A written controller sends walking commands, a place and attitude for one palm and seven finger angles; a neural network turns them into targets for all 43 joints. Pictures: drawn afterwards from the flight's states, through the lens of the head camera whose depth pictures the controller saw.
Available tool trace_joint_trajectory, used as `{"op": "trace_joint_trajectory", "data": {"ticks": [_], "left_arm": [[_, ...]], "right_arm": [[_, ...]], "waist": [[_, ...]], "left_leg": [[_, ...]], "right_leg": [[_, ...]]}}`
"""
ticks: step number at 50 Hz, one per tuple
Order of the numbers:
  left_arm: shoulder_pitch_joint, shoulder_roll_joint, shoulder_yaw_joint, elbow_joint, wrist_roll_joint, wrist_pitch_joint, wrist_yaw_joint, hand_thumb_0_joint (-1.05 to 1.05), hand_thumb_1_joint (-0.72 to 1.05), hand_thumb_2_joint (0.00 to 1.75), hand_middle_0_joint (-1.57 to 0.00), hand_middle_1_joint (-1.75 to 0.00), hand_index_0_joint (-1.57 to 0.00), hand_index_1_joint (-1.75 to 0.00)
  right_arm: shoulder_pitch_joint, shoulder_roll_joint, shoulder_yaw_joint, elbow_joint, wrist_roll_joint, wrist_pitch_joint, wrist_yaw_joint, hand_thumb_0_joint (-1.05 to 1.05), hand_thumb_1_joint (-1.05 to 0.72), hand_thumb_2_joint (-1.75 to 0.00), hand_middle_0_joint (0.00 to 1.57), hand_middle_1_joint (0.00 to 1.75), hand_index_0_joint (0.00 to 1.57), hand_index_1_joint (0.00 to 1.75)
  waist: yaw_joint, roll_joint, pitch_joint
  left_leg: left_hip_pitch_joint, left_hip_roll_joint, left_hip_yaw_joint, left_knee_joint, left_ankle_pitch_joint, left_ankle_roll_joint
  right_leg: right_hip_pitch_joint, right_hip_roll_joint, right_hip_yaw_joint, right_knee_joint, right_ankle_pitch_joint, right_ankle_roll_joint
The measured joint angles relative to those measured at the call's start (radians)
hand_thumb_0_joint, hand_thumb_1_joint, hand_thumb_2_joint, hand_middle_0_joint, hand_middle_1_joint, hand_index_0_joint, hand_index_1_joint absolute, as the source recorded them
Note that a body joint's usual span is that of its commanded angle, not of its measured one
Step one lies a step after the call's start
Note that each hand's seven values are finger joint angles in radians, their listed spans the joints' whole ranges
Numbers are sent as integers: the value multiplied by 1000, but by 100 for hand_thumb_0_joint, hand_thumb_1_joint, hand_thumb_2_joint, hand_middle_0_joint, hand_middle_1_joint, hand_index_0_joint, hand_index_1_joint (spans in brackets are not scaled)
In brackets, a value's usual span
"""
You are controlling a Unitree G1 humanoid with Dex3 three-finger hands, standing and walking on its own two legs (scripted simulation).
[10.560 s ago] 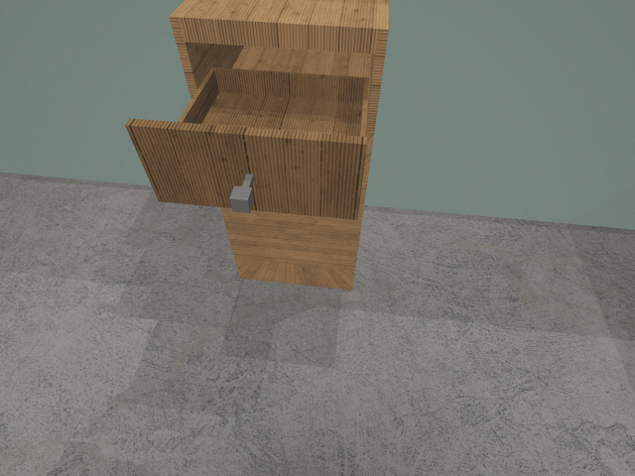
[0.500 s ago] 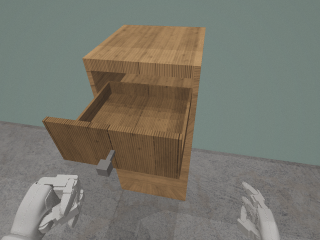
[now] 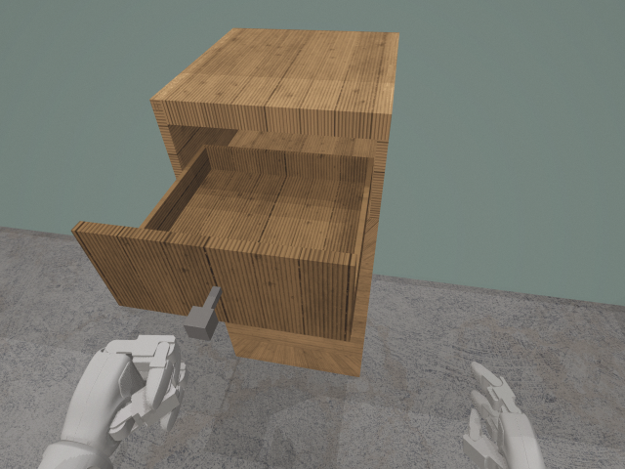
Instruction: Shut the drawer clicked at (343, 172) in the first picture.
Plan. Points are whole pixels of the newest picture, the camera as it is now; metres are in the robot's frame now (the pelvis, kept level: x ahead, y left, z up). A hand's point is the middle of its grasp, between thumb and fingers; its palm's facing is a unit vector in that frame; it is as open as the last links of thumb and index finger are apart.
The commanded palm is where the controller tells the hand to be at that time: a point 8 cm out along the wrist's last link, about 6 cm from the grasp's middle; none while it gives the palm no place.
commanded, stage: bring the fist close to the handle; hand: left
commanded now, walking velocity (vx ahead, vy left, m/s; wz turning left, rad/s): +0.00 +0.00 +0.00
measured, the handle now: (206, 311) +0.30 +0.18 +0.05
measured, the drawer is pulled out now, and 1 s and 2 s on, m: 0.30 0.30 0.22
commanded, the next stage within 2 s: push the drawer shut in 1.08 s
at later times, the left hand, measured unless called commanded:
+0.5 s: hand (201, 384) +0.20 +0.15 +0.07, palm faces -0.07 -1.00 -0.06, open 3.3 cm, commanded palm +0.17 +0.20 +0.07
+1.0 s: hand (210, 375) +0.22 +0.15 +0.05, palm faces -0.08 -0.99 -0.06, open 3.3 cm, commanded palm +0.19 +0.21 +0.05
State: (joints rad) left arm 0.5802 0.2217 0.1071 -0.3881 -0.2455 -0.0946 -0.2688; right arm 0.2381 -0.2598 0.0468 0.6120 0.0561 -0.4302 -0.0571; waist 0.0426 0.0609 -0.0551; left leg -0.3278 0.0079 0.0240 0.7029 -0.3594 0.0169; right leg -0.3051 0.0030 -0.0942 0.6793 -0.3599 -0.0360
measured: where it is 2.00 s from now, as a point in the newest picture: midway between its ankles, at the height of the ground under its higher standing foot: outside the picture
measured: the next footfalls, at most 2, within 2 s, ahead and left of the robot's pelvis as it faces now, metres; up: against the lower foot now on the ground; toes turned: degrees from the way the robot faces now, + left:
none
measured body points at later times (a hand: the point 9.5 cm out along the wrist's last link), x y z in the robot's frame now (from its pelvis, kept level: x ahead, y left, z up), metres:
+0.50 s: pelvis +0.00 +0.01 -0.01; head +0.01 -0.01 +0.44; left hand +0.19 +0.20 +0.08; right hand +0.18 -0.22 -0.08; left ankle +0.01 +0.11 -0.72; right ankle +0.00 -0.09 -0.72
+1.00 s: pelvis +0.00 +0.00 -0.02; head +0.03 -0.02 +0.42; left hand +0.22 +0.20 +0.05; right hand +0.18 -0.24 -0.10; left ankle +0.01 +0.11 -0.72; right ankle +0.00 -0.09 -0.72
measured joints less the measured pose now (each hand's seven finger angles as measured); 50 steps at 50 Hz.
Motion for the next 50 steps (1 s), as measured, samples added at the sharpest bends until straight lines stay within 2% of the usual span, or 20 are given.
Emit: {"op": "trace_joint_trajectory", "data": {"ticks": [9,33,43,50], "left_arm": [[-25,-20,-24,50,20,-40,30,2,90,90,-140,-160,-140,-160],[-134,-38,-73,215,50,-157,73,2,90,90,-139,-160,-140,-160],[-156,-13,-22,257,21,-188,57,2,90,90,-139,-160,-140,-160],[-152,-19,-33,257,16,-179,43,2,90,90,-139,-160,-140,-160]], "right_arm": [[-2,9,-4,-10,-12,48,8,1,-90,-90,20,30,21,30],[14,5,-14,-45,-28,128,18,1,-90,-90,20,30,21,30],[19,2,-19,-46,-22,148,19,1,-90,-90,20,30,21,30],[15,-2,-20,-54,-18,152,18,1,-90,-90,20,30,21,30]], "waist": [[-12,-1,1],[-48,-11,-15],[-55,-9,-28],[-55,-4,-32]], "left_leg": [[-49,-7,1,39,-16,6],[-218,-5,6,160,-60,6],[-256,4,0,192,-78,0],[-259,3,-1,191,-80,1]], "right_leg": [[-50,-9,1,42,-18,6],[-224,-14,6,171,-65,3],[-258,-5,1,195,-79,-3],[-260,-6,-1,194,-82,-2]]}}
